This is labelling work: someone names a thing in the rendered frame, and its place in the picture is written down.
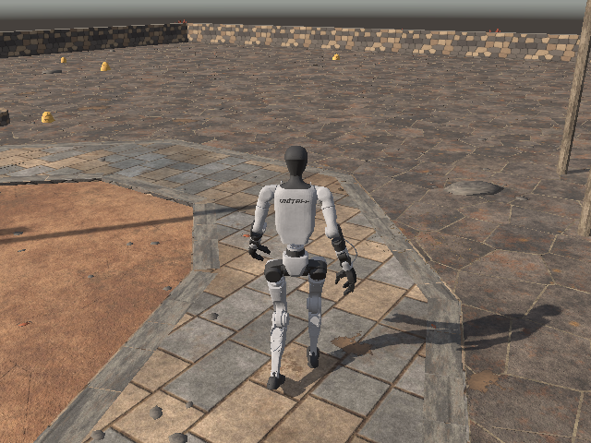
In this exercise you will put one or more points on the robot right hand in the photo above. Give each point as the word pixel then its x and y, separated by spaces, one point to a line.
pixel 351 277

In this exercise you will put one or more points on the left robot shin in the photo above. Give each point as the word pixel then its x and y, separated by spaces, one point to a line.
pixel 278 338

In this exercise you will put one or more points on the humanoid robot torso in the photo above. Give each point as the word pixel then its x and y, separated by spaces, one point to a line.
pixel 295 211

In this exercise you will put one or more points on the left robot forearm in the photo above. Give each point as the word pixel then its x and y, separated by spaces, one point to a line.
pixel 255 238

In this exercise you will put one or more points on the robot left hand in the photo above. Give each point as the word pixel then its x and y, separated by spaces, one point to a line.
pixel 253 253

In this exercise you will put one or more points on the left robot upper arm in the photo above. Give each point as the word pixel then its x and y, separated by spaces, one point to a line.
pixel 266 194

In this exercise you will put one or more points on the right robot forearm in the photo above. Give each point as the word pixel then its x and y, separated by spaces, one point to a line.
pixel 341 251

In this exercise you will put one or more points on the right robot upper arm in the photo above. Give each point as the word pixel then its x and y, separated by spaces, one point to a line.
pixel 324 195

